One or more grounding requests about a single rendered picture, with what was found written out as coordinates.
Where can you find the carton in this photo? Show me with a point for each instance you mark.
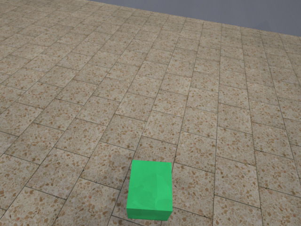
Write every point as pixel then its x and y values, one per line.
pixel 150 190

